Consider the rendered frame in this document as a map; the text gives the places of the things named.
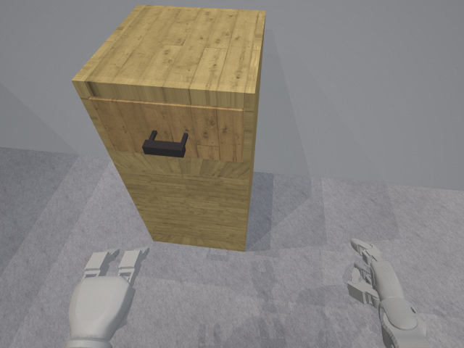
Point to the cabinet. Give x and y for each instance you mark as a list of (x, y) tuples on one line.
[(189, 55)]

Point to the robot right forearm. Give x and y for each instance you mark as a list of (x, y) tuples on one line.
[(401, 325)]

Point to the handle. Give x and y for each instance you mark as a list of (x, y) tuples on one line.
[(165, 148)]

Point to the right robot hand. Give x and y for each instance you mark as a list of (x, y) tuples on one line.
[(381, 280)]

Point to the drawer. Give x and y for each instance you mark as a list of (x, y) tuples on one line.
[(214, 132)]

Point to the left robot hand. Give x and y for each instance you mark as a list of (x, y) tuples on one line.
[(100, 304)]

